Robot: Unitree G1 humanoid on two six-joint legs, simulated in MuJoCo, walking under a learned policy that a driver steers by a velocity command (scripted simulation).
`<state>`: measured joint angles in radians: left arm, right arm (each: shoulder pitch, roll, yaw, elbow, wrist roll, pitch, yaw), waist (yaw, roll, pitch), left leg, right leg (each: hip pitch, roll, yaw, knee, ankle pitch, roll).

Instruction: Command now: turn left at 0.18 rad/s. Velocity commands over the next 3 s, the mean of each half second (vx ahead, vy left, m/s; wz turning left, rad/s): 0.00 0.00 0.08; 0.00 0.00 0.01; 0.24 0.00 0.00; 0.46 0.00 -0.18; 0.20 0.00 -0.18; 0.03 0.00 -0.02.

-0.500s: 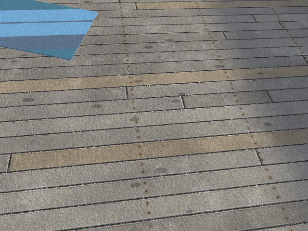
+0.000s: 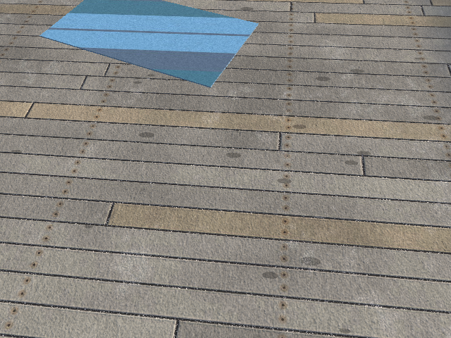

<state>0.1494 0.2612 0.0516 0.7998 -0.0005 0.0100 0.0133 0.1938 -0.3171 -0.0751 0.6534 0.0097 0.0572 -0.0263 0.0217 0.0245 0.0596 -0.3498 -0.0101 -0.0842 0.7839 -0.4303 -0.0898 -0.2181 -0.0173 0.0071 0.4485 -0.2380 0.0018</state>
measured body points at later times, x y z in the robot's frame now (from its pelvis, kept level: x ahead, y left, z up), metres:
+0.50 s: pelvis +0.00 +0.04 +0.00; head +0.01 +0.04 +0.45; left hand +0.08 +0.32 -0.14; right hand +0.14 -0.21 -0.11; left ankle -0.01 +0.14 -0.74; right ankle +0.00 -0.12 -0.74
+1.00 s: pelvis +0.00 +0.03 +0.00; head +0.01 +0.03 +0.45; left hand +0.04 +0.30 -0.15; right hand +0.08 -0.23 -0.14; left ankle -0.01 +0.14 -0.74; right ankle +0.00 -0.12 -0.74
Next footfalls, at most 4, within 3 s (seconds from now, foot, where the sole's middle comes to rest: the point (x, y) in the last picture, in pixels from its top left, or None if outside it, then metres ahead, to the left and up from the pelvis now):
0.06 left None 0.03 0.14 -0.78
1.74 left None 0.42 0.13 -0.78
2.22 right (292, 272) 0.66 -0.13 -0.78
2.58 left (215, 273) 0.66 0.11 -0.78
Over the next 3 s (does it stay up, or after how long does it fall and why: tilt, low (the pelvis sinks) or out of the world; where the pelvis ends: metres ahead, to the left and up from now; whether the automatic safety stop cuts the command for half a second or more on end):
stays up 0.63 -0.01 0.00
